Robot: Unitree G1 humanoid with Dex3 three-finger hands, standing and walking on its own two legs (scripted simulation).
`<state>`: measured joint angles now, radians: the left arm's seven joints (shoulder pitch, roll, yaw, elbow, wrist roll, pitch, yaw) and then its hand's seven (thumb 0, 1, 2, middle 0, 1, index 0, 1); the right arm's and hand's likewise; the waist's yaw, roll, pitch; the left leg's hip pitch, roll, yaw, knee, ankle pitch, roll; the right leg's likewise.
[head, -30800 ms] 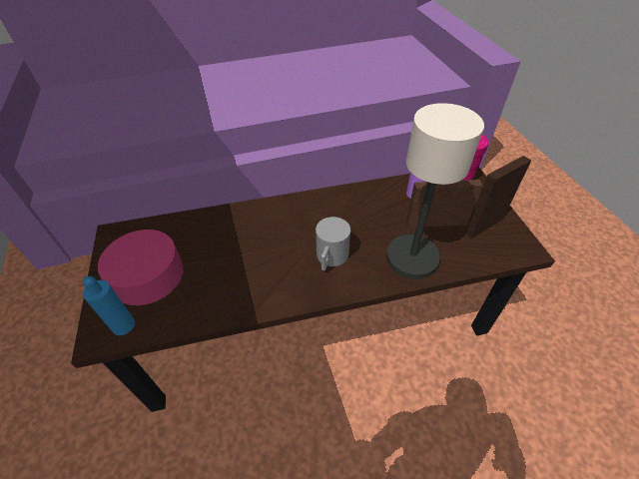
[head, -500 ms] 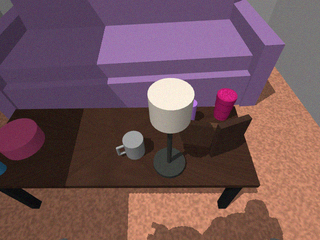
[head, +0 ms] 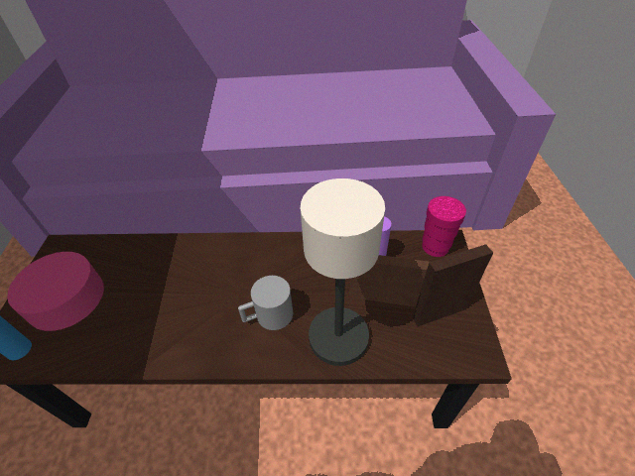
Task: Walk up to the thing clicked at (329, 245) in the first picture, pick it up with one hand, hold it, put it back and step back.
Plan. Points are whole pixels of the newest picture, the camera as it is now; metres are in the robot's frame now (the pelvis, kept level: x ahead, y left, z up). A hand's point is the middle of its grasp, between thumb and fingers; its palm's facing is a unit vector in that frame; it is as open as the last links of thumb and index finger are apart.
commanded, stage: stand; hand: left
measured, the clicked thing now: (265, 305) +0.53 +0.15 -0.29
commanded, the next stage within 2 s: step back in 1.60 s
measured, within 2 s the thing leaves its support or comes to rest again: neither
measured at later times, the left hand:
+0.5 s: hand out of the picture +0.07 +0.25 -0.16, palm faces -0.03 -0.94 -0.34, open 7.4 cm
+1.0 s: hand out of the picture +0.09 +0.25 -0.15, palm faces -0.04 -0.94 -0.35, open 7.4 cm
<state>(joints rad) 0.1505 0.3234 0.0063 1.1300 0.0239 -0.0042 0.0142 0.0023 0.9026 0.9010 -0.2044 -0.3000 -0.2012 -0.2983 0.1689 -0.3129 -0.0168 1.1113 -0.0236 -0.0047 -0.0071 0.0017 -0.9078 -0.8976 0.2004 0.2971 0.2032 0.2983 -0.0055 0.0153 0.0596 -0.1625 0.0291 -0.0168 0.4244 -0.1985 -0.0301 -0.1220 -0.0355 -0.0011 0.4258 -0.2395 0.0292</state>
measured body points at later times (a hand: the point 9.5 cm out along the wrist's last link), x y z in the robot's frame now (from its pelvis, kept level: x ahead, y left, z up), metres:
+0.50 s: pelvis +0.01 +0.00 +0.00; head +0.01 +0.00 +0.45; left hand +0.08 +0.29 -0.13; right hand +0.07 -0.30 -0.13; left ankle +0.02 +0.14 -0.74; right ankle +0.00 -0.14 -0.74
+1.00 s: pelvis +0.01 +0.00 +0.01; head +0.02 +0.00 +0.45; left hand +0.09 +0.30 -0.13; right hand +0.07 -0.30 -0.13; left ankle +0.02 +0.14 -0.74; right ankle +0.00 -0.14 -0.74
